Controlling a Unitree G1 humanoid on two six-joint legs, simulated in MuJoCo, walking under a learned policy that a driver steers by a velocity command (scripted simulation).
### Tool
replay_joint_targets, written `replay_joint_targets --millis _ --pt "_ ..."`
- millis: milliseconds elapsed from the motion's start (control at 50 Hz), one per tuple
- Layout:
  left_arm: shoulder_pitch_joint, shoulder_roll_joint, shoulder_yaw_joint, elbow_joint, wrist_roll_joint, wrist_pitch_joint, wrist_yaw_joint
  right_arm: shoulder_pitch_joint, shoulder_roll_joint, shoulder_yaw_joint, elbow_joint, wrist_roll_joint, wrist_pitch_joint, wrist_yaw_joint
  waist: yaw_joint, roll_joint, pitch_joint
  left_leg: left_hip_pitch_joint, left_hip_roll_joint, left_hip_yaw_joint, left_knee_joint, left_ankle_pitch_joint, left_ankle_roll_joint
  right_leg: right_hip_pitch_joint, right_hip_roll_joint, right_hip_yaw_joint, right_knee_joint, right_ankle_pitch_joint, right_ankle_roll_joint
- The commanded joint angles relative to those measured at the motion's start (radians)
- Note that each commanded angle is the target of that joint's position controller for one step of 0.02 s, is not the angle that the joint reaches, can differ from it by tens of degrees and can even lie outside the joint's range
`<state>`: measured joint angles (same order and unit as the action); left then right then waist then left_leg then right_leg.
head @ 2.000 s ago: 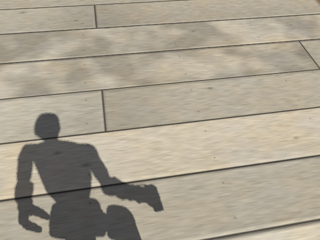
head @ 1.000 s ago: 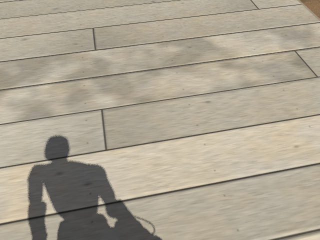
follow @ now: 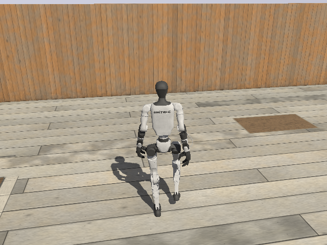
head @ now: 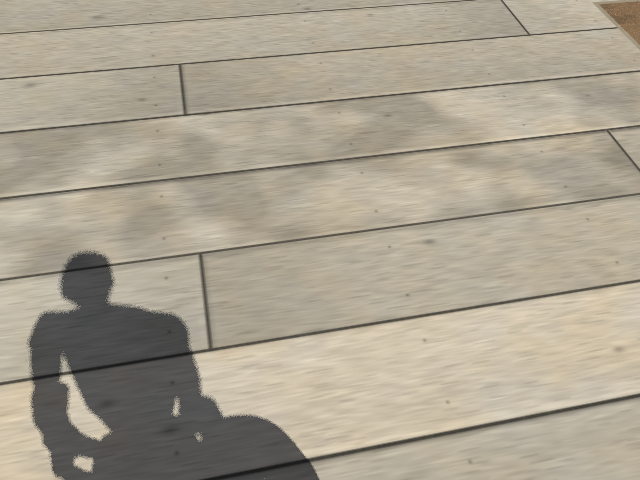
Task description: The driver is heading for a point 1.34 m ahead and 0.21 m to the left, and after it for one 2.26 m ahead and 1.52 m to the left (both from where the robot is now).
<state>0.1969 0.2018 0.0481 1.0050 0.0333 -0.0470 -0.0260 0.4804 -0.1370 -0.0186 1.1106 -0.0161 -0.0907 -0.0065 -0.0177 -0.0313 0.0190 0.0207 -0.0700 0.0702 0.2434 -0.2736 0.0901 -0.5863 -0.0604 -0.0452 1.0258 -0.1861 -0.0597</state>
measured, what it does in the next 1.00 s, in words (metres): walks ahead: right foot, then left foot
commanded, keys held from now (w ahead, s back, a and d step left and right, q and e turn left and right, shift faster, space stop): w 0.96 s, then w+q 0.04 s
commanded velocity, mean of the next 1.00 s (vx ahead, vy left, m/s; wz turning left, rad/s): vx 0.49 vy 0.00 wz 0.00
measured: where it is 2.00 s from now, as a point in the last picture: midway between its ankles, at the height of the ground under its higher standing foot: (290, 267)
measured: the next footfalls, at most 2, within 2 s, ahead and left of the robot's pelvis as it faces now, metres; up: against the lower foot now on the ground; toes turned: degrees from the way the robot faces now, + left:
right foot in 0.22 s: +0.30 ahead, -0.07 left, +0.00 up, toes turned -4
left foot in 0.78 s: +0.61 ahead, +0.09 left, +0.00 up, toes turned +5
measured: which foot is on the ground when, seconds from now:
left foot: down 0.00-0.24, up 0.26-0.76, down 0.78-1.00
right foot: up 0.00-0.20, down 0.22-0.78, up 0.80-1.00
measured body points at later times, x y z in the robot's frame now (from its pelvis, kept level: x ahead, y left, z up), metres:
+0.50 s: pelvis +0.28 -0.03 +0.00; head +0.30 -0.03 +0.45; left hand +0.23 +0.21 -0.15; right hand +0.38 -0.26 -0.14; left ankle +0.36 +0.13 -0.67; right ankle +0.26 -0.07 -0.74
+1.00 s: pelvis +0.57 +0.03 +0.00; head +0.59 +0.04 +0.45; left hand +0.64 +0.27 -0.15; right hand +0.57 -0.22 -0.14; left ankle +0.57 +0.08 -0.74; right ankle +0.58 -0.12 -0.66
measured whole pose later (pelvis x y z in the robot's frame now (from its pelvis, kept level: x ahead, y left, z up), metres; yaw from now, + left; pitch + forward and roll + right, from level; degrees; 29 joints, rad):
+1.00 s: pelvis +0.57 +0.03 +0.00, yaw +0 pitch -1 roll +0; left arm 0.23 0.21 0.05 0.97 0.04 -0.06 -0.02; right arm 0.35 -0.19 -0.06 1.05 -0.01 -0.09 0.00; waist -0.01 -0.03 0.04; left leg -0.15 -0.08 0.11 0.32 -0.17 0.11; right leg -0.52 -0.07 0.01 1.09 -0.25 -0.06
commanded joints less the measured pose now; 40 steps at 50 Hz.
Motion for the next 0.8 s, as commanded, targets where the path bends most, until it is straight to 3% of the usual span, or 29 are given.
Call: replay_joint_targets --millis 20,80,120,160,200,220,240,260,280,300,320,340,380,460,560,660,720,740,760,780,800 --pt "-0.115 0.013 -0.004 -0.083 -0.006 0.002 -0.005 0.086 -0.105 -0.005 -0.01 -0.001 -0.012 -0.007 -0.005 0.11 0.127 -0.029 0.236 -0.131 -0.095 0.562 0.064 -0.129 0.017 -0.053 -0.123 0.064 0.015" --pt "-0.225 -0.003 -0.017 -0.125 -0.016 0.0 -0.005 0.101 -0.111 -0.001 -0.004 0.0 -0.016 -0.014 -0.022 0.124 0.142 -0.04 0.23 -0.099 -0.097 0.652 0.059 -0.037 0.053 -0.095 -0.33 0.121 0.002" --pt "-0.235 0.014 -0.015 -0.138 -0.019 0.0 0.0 0.103 -0.127 -0.003 0.001 -0.002 -0.019 -0.019 -0.011 0.133 0.132 -0.007 0.252 -0.09 -0.074 0.769 0.059 0.035 0.074 -0.106 -0.402 0.121 -0.027" --pt "-0.156 0.047 -0.001 -0.123 -0.019 -0.006 0.012 0.072 -0.149 -0.009 -0.001 -0.003 -0.024 -0.023 0.038 0.139 0.077 0.043 0.267 -0.072 0.041 1.014 0.049 0.151 0.114 -0.107 -0.429 0.08 -0.069" --pt "0.091 0.087 0.025 -0.044 -0.02 -0.02 0.026 0.036 -0.171 -0.017 -0.008 -0.005 -0.016 -0.025 0.144 0.135 -0.051 0.053 0.261 -0.059 0.328 1.076 0.042 0.388 0.145 -0.088 -0.497 0.063 -0.109" --pt "0.232 0.122 0.042 -0.003 -0.004 -0.027 0.035 0.024 -0.168 -0.017 -0.016 0.001 -0.014 -0.019 0.204 0.108 -0.118 -0.077 0.229 -0.042 0.548 0.87 0.036 0.594 0.072 -0.013 -0.548 0.036 -0.137" --pt "0.347 0.217 0.068 0.008 0.02 -0.028 0.041 0.073 -0.086 -0.001 -0.047 0.017 -0.011 -0.008 0.193 -0.053 -0.24 -0.325 0.119 0.009 0.922 0.338 0.016 0.823 -0.209 0.359 -0.582 -0.125 -0.222" --pt "0.287 0.219 0.07 0.001 0.0 -0.014 0.025 0.128 -0.087 -0.015 -0.048 0.026 -0.006 0.002 0.131 -0.13 -0.285 -0.569 -0.024 -0.077 1.182 -0.232 0.01 0.878 -0.355 0.792 -0.757 -0.208 -0.337" --pt "0.162 0.178 0.06 -0.015 -0.026 -0.013 0.019 0.027 -0.133 -0.027 -0.077 0.006 -0.001 0.0 0.088 -0.036 -0.126 -0.653 0.061 -0.131 1.184 -0.138 0.027 0.737 -0.314 0.677 -0.803 -0.323 -0.303" --pt "0.086 0.104 0.04 -0.029 -0.03 -0.021 0.015 -0.061 -0.136 -0.029 -0.103 -0.002 -0.005 0.006 0.072 0.019 -0.014 -0.655 0.099 -0.125 1.127 -0.057 0.028 0.59 -0.278 0.547 -0.84 -0.285 -0.269" --pt "0.06 0.058 0.026 -0.024 -0.022 -0.032 0.015 -0.082 -0.114 -0.03 -0.105 -0.004 -0.003 0.008 0.035 0.061 0.046 -0.607 0.131 -0.125 1.058 -0.019 0.026 0.478 -0.232 0.444 -0.868 -0.171 -0.23" --pt "0.074 0.029 0.014 -0.008 -0.02 -0.043 0.021 -0.073 -0.098 -0.031 -0.104 -0.017 0.008 0.011 0.004 0.053 0.056 -0.55 0.151 -0.126 1.002 -0.008 0.014 0.409 -0.194 0.364 -0.876 -0.065 -0.2" --pt "0.122 0.026 0.006 0.018 -0.019 -0.061 0.03 -0.047 -0.063 -0.027 -0.099 -0.025 0.031 0.021 -0.024 0.024 0.047 -0.5 0.158 -0.108 0.94 0.003 -0.009 0.366 -0.151 0.262 -0.885 0.085 -0.179" --pt "0.205 0.077 0.008 0.036 -0.022 -0.07 0.03 -0.213 -0.092 -0.033 -0.164 -0.023 0.054 0.031 -0.01 0.002 0.083 -0.633 0.184 -0.058 0.798 0.122 -0.043 0.404 -0.114 0.165 -0.923 0.193 -0.161" --pt "0.306 0.066 -0.005 0.05 -0.025 -0.066 0.031 -0.427 -0.081 -0.022 -0.238 -0.005 0.049 0.037 0.05 -0.022 0.091 -0.655 0.154 0.004 0.516 0.277 -0.063 0.501 -0.079 0.09 -0.906 0.397 -0.112" --pt "0.379 0.077 -0.007 0.077 -0.012 -0.062 0.045 -0.546 -0.092 -0.019 -0.283 -0.003 0.039 0.034 0.083 -0.039 0.095 -0.669 0.113 0.028 0.365 0.253 -0.028 0.686 -0.126 0.085 -0.849 0.538 -0.125" --pt "0.337 0.101 0.0 0.074 -0.005 -0.061 0.053 -0.471 -0.117 -0.031 -0.273 -0.004 0.026 0.024 0.024 -0.053 0.054 -0.529 0.06 0.042 0.304 0.134 0.023 0.737 -0.149 0.063 -0.718 0.828 -0.116" --pt "0.324 0.112 0.003 0.074 -0.004 -0.06 0.054 -0.372 -0.136 -0.042 -0.242 -0.005 0.02 0.016 -0.018 -0.058 0.003 -0.419 0.03 0.048 0.281 0.105 0.043 0.74 -0.145 0.056 -0.607 0.928 -0.106" --pt "0.301 0.117 0.004 0.07 -0.01 -0.056 0.052 -0.211 -0.155 -0.055 -0.188 -0.01 0.011 0.008 -0.088 -0.038 -0.076 -0.229 0.018 0.051 0.209 0.159 0.066 0.69 -0.118 0.03 -0.43 0.897 -0.089" --pt "0.289 0.096 -0.004 0.046 -0.022 -0.057 0.047 -0.04 -0.215 -0.076 -0.146 -0.034 0.004 -0.003 -0.149 0.006 -0.179 0.037 0.165 -0.101 0.205 0.115 0.112 0.492 -0.083 0.011 -0.18 0.621 -0.076" --pt "0.408 -0.009 -0.023 0.025 -0.067 -0.055 0.033 0.05 -0.32 -0.106 -0.137 -0.051 0.007 -0.001 -0.11 0.238 -0.322 0.344 0.485 -0.606 0.145 0.058 0.275 0.111 0.105 -0.051 0.249 -0.073 -0.023"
